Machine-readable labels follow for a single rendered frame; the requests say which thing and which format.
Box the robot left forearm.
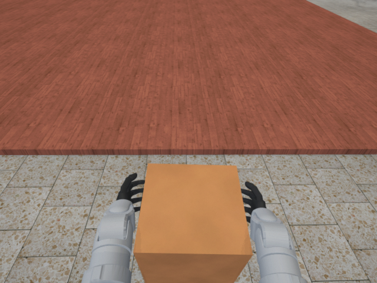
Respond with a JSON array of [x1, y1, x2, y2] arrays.
[[81, 199, 135, 283]]

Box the carton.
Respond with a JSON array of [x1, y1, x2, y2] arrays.
[[133, 163, 253, 283]]

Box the robot left hand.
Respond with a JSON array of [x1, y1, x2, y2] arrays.
[[117, 173, 145, 212]]

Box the robot right hand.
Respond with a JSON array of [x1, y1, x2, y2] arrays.
[[241, 182, 266, 223]]

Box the robot right forearm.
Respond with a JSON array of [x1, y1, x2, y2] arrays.
[[250, 208, 307, 283]]

